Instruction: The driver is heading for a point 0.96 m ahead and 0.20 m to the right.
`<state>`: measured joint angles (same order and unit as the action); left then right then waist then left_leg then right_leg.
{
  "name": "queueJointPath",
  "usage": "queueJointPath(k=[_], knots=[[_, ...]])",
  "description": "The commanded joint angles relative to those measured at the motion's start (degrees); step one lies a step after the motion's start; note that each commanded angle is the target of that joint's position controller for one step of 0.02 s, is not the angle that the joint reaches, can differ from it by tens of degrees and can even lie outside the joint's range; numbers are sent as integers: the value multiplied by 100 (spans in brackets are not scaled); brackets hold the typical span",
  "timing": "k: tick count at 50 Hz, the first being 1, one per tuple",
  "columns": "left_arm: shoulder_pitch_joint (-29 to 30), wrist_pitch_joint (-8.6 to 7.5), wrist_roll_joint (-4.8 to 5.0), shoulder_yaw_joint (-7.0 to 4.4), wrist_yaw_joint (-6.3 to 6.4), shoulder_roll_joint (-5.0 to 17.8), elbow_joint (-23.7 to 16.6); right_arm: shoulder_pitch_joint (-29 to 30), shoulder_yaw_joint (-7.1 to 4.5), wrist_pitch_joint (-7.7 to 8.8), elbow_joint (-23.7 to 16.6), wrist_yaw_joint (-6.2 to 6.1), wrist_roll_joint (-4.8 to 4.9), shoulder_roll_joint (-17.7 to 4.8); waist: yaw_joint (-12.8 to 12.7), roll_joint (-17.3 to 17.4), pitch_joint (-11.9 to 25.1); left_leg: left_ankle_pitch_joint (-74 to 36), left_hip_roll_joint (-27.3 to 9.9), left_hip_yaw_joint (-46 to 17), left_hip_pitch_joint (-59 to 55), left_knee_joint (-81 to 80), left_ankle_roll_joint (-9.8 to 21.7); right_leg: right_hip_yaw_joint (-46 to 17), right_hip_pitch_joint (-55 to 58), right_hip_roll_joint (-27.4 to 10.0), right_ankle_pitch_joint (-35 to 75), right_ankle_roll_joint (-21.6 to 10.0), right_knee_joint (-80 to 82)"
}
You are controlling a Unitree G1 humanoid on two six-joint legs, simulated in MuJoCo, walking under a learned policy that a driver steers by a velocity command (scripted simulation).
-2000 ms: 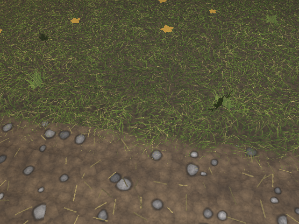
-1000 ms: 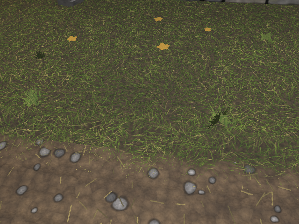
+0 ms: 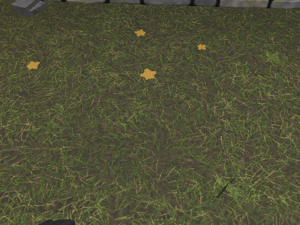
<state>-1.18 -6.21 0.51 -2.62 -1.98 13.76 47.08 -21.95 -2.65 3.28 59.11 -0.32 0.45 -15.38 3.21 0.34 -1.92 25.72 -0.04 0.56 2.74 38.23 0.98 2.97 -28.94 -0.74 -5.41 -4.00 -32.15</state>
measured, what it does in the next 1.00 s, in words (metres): walks ahead, turning right: left foot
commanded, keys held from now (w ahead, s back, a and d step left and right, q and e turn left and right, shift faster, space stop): w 0.42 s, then w+e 0.58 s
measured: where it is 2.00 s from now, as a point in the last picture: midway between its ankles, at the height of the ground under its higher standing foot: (180, 126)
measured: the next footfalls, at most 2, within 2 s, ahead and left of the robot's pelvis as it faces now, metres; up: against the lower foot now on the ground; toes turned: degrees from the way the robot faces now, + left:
left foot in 0.50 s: +0.46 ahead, +0.14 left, +0.00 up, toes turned +1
right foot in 1.06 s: +0.72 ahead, -0.14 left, +0.00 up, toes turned -21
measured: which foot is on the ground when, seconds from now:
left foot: up 0.00-0.48, down 0.50-1.00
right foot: down 0.00-0.52, up 0.54-1.00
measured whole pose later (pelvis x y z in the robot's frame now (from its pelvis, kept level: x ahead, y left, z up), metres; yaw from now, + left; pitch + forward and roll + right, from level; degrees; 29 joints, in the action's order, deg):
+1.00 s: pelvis +0.55 +0.01 +0.01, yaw -15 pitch +1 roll +2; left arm -4.3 -1.7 1.3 -3.8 -2.8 13.4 45.4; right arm -17.2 -4.4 3.9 55.9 -1.3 0.4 -14.8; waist 3.6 -1.2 -1.9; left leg 21.4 -0.2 16.8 -6.3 14.4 -1.2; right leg 2.9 -35.5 -4.9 -3.5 -4.2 -37.7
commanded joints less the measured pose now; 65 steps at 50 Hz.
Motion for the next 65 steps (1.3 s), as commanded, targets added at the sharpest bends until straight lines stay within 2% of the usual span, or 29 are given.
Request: queueJointPath(k=[1, 2, 3, 4, 7, 9, 15, 21, 23, 25, 26, 27, 28, 29, 30, 33, 37, 42, 47, 50, 52, 53, 54, 55, 56, 57, 59, 62, 65], knots=[[-2226, 39, 23, -317, 48, 1147, 327, -115, -52, 339, -448, 82, 151, -662, -974, -1123, 1952, 535, 36, -775, 3908, 3942, 202, -4070, 4970, -2098, -1274, -1360, 1468], [-1725, 38, -3, -254, 75, 937, 196, 405, -80, 408, -611, 85, 248, -787, -862, -818, 1229, 51, -269, -611, 4056, 3876, 287, -3192, 4117, -1898, -991, -1141, 1572], [-1313, 23, -48, -201, 63, 796, 140, 649, -86, 410, -643, 52, 198, -722, -674, -370, 725, -435, -537, -472, 3862, 3483, 274, -2537, 3207, -1675, -430, -1036, 1787], [-1082, -8, -92, -153, 48, 625, 111, 670, -135, 349, -627, 18, 111, -690, -476, -337, 500, -736, -735, -491, 3525, 3082, 258, -2088, 2616, -1455, -52, -924, 1966], [-1116, -52, -82, -156, 18, 636, 225, 448, -108, 138, -567, -3, 54, -322, -205, -397, 305, -1059, -869, -430, 3076, 2563, 146, -1502, 1919, -1252, 392, -970, 2389], [-1290, -62, -80, -204, 75, 806, 317, 788, -120, 90, -702, -22, 10, -337, -221, -313, 129, -1507, -911, -400, 3432, 2039, 30, -1263, 1908, -1240, 641, -1021, 2549], [-1813, 21, -6, -220, 219, 912, 541, 2033, -70, 166, -1061, 61, 4, -198, -564, -332, -124, -3202, -643, -105, 3375, -66, -82, -575, 2081, -933, 624, -740, 2675], [-2253, 175, 58, -284, 264, 994, 837, 2731, -48, 244, -1379, 236, 70, -318, -667, -379, -298, -2685, -490, -139, 3549, -855, 152, -659, 3235, -1414, 924, -650, 2193], [-2178, 234, 72, -312, 279, 1054, 838, 2458, -122, 288, -1361, 260, 68, -494, -433, -481, -123, -2244, -327, -71, 2933, -1006, 272, -792, 3347, -1468, 1717, -551, 1757], [-1975, 282, 40, -250, 279, 933, 740, 937, -366, 322, -929, 197, 39, -944, 316, -433, 804, -2300, -159, 57, 689, -1054, 529, -542, 2750, -991, 2718, -303, 70], [-2051, 276, -82, -135, 281, 676, 565, -117, -486, 314, -752, 128, -53, -1415, 594, 305, 1762, -2286, -1346, -1241, -1129, -893, 876, -258, 1481, -524, 913, -81, -1813], [-2820, 162, 15, 47, 235, -64, 591, -280, -513, 272, -634, 161, -58, -1611, 156, 1824, 2435, -1113, -2467, -3773, -2710, -1668, 1654, -464, -607, 404, -2748, 211, -3556], [-2400, 75, 165, -122, 239, 668, 647, -117, -355, 284, -716, 158, -16, -1004, 369, 1100, 2026, -512, -2267, -3747, -2306, -2008, 1402, -1137, -1125, 103, -2815, 151, -4173], [-1915, 33, 264, -207, 246, 908, 483, 344, -281, 306, -790, 131, -9, -758, 291, 873, 1236, -699, -2124, -2839, -1556, -2125, 1122, -1026, -1425, -159, -2265, 78, -4229], [-1704, 43, 244, -215, 291, 853, 452, 780, -231, 329, -857, 132, -34, -617, 98, 447, 840, -1170, -1942, -2221, -753, -2312, 994, -918, -1190, -445, -1732, 91, -4034], [-1844, 240, 174, -270, 299, 509, 486, 1215, -174, 379, -799, 138, -142, -308, -301, 583, 368, -1872, -1540, -1005, 455, -2849, 853, -937, -469, -786, -1051, 113, -3514], [-1478, 412, 124, -294, 285, 393, 246, 1090, -258, 405, -672, 31, -152, -539, -366, 320, 28, -2600, -1524, -164, 589, -3125, 941, -960, -988, -844, -337, 215, -2966], [-676, 356, 70, -231, 127, 284, -68, 913, -297, 325, -645, -90, -125, -714, -161, 190, -180, -2961, -1381, 679, 318, -3213, 804, -545, -1030, -718, 834, 254, -1423], [159, 360, 73, -152, -62, 233, -542, 396, -364, 137, -520, -121, -13, -879, 102, 123, -426, -3605, -1671, 1044, -697, -2834, 746, -89, -1322, -557, 472, 71, -626], [-43, 393, 90, -257, -146, 466, -699, 560, -430, 15, -610, -147, 54, -1095, -218, 407, -95, -5918, -1735, 1282, -1018, -1949, 578, 338, -567, -121, -316, -212, -518], [-1199, 414, 128, -489, -125, 882, -491, 780, -454, -68, -699, -166, 98, -1221, -933, 486, 559, -6887, -1569, 1425, -726, -260, 386, 532, 1042, 344, -437, -531, -227], [-2153, 445, 123, -703, -18, 1297, -243, 808, -419, -49, -771, -171, 64, -1155, -1379, 160, 1048, -5715, -1330, 1447, 344, 1280, 128, 10, 2715, 273, -213, -784, 117], [-2270, 455, 143, -821, 75, 1935, -170, 432, -183, 72, -1059, -103, -171, -297, -830, -1364, 1352, -610, -324, 1248, 2874, 3361, -224, -2806, 4546, -1163, -607, -1607, 396], [-2333, 353, 52, -710, 36, 1785, -386, 653, -129, 355, -1248, -13, 16, -393, -866, -1129, 2256, 928, 296, -253, 3895, 4410, -236, -5219, 5278, -1921, -1306, -2275, 1434], [-2216, 273, -2, -584, 16, 1355, -364, 1288, -211, 528, -1413, 57, 239, -704, -1046, -680, 1660, 447, -48, -605, 4504, 4393, -61, -4526, 5031, -1775, -977, -1908, 1630], [-1910, 211, 32, -520, 22, 1117, -396, 1405, -188, 610, -1435, 61, 241, -684, -849, -371, 1115, -61, -320, -586, 4444, 3919, 70, -3669, 4262, -1523, -540, -1673, 1569], [-1175, 168, 9, -396, 40, 755, -589, 1270, -289, 544, -1297, 1, 14, -808, -366, -55, 643, -573, -675, -601, 3593, 2997, 14, -2667, 2794, -1104, 522, -1377, 1685], [-1196, 149, 25, -406, 131, 908, -640, 1253, -295, 322, -1370, -4, -92, -654, -185, -64, 466, -873, -691, -477, 3180, 2227, -238, -2252, 1991, -923, 1121, -1374, 1932], [-1473, 171, 44, -457, 257, 1111, -603, 1904, -228, 264, -1602, -29, -135, -482, -364, -189, 235, -1888, -512, -365, 3264, 1016, -444, -1866, 1656, -654, 1060, -1206, 1998]])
